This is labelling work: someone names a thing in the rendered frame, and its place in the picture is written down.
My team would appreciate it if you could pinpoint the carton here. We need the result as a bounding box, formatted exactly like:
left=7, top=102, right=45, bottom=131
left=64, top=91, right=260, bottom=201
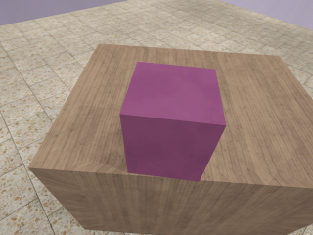
left=119, top=62, right=227, bottom=182

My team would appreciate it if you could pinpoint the pedestal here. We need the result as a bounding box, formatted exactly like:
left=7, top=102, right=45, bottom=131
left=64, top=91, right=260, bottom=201
left=28, top=43, right=313, bottom=235

